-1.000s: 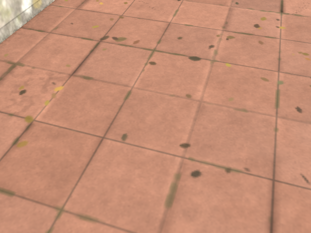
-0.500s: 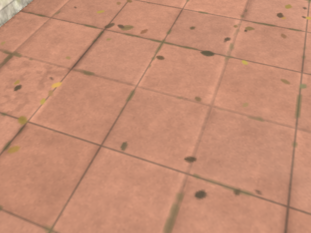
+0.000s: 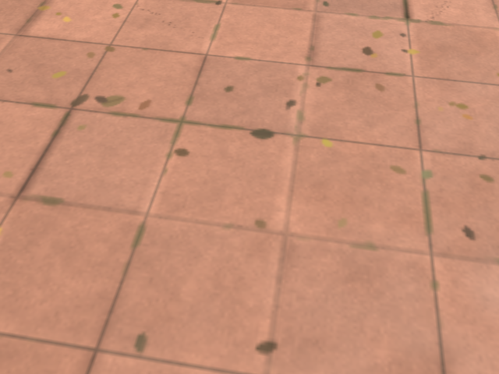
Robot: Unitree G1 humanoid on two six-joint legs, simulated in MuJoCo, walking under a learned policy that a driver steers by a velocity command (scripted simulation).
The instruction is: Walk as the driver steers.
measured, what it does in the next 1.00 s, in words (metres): walks ahead, turning right: right foot, then left foot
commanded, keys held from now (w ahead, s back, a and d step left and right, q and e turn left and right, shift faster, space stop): w+e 1.00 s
